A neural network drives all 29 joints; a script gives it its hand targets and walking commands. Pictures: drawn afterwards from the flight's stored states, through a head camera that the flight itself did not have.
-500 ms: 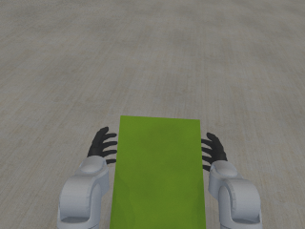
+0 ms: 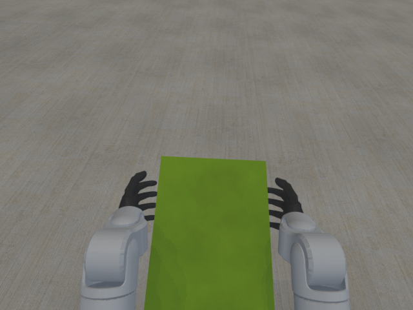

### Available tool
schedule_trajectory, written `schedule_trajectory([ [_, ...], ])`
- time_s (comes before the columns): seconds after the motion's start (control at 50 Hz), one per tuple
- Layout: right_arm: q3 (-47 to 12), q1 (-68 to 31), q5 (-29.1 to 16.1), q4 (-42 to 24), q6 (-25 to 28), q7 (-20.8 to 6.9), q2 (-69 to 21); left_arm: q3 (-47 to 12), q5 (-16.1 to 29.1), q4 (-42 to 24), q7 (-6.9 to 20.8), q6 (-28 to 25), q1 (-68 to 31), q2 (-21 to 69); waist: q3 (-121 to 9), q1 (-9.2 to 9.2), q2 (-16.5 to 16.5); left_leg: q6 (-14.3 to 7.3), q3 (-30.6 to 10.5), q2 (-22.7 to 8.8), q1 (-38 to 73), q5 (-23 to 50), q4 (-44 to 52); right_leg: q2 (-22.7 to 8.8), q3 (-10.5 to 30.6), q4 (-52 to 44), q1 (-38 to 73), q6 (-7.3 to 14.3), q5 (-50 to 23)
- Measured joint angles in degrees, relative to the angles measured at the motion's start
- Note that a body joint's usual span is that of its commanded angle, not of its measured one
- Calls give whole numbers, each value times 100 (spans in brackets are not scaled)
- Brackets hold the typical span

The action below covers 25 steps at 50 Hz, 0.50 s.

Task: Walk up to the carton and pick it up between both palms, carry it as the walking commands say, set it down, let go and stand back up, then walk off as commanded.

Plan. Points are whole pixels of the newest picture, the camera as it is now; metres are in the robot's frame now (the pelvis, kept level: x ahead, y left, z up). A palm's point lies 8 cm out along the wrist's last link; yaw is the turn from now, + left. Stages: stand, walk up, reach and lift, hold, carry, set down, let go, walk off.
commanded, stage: carry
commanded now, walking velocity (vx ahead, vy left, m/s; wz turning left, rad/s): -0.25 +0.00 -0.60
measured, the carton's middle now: (208, 234) +0.28 +0.01 +0.00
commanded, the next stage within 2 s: none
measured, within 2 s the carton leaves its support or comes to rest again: neither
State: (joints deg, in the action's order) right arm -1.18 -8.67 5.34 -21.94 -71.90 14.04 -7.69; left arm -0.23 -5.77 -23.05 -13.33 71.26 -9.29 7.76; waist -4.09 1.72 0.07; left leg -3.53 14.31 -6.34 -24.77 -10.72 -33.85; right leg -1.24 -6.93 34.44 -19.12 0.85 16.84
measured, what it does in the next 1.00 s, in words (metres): walks backwards, turning right: right foot, then left foot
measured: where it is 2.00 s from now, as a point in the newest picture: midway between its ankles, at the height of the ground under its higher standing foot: outside the picture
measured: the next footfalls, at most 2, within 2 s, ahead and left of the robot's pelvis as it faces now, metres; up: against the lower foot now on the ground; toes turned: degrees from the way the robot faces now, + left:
right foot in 0.58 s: -0.11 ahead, -0.11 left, +0.00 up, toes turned -22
left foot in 0.98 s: -0.11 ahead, +0.13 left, +0.00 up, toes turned -22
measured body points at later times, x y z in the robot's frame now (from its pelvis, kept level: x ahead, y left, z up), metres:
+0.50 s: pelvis -0.08 +0.01 -0.01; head -0.07 +0.00 +0.44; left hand +0.22 +0.11 +0.09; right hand +0.18 -0.17 +0.08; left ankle +0.08 +0.09 -0.73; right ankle -0.11 -0.09 -0.69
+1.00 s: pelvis -0.18 +0.04 +0.00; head -0.15 +0.05 +0.45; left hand +0.14 +0.03 +0.08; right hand +0.01 -0.21 +0.10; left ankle -0.15 +0.15 -0.73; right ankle -0.15 -0.10 -0.72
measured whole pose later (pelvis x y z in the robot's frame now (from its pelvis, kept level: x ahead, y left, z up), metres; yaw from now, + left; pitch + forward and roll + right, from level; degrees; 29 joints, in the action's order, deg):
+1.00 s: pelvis -0.18 +0.04 +0.00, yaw -27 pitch +5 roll +0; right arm -1.1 -9.1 4.0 -24.2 -67.7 14.1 -7.8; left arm 0.0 -6.2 -24.2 -13.3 67.7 -9.1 7.7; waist -2.4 -1.4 3.5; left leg -0.5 5.5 -1.1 -18.2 -17.5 -31.4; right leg 2.5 3.1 34.5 -30.3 0.3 13.1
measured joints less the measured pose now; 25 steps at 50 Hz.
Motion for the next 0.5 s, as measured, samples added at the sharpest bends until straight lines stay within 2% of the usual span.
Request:
schedule_trajectory([
  [0.1,84,-52,22,-39,74,26,-7,-21,43,-26,22,-35,-83,12,215,30,-54,48,103,-154,-161,106,-48,125,104,33,-230,62,-177],
  [0.24,94,5,-52,-314,148,8,1,-70,-7,-173,21,-130,-111,17,358,-108,1,324,196,-283,-444,-74,-276,218,262,156,-576,106,-362],
  [0.28,78,13,-75,-356,155,-6,1,-66,-37,-203,16,-143,-106,17,374,-148,32,284,225,-294,-498,-31,-344,232,327,275,-680,90,-364],
  [0.32,59,35,-101,-376,150,-19,3,-56,-55,-216,17,-138,-85,13,373,-172,53,152,285,-313,-517,85,-357,248,389,372,-763,76,-367],
  [0.36,36,25,-131,-375,133,-19,3,-20,-56,-226,17,-130,-61,9,367,-153,17,-80,367,-361,-540,223,-359,251,392,754,-948,144,144],
  [0.4,9,-7,-146,-307,134,-14,-1,45,-40,-222,22,-112,-49,9,386,-64,-47,-188,501,-440,-501,269,-307,134,206,1737,-1206,145,726],
  [0.44,10,7,-110,-237,145,-1,-2,58,3,-193,43,-81,-50,7,370,31,-117,-164,616,-510,-433,380,-148,-3,38,2490,-1247,88,888],
  [0.5,39,11,-35,-172,143,28,-2,50,62,-122,83,-54,-84,9,259,147,-215,-78,744,-630,-408,577,77,-125,-144,2224,-776,71,991],
])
